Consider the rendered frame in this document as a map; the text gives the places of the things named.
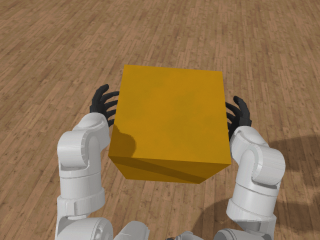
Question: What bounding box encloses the right robot hand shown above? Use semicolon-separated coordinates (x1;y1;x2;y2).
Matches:
225;95;252;143

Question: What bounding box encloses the robot left upper arm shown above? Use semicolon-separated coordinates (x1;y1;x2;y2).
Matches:
56;217;114;240

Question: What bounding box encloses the left robot forearm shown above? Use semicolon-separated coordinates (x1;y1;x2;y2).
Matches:
54;112;111;240

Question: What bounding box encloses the robot left thigh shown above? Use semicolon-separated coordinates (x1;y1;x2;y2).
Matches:
113;220;150;240

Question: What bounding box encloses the robot right upper arm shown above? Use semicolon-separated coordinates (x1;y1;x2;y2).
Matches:
213;228;264;240

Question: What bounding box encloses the left robot hand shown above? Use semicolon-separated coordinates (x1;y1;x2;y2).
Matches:
89;84;120;127

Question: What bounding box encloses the carton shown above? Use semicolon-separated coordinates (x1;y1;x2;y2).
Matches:
108;64;232;184

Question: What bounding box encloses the robot right shin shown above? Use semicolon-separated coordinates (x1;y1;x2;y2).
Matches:
181;231;193;235

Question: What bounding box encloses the right robot forearm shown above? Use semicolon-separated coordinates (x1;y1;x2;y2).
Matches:
226;126;286;240

